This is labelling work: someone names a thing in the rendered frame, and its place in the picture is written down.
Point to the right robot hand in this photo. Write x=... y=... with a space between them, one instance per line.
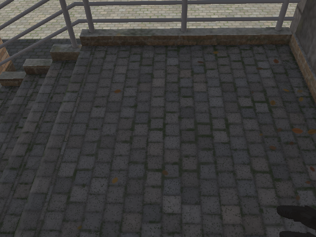
x=304 y=214

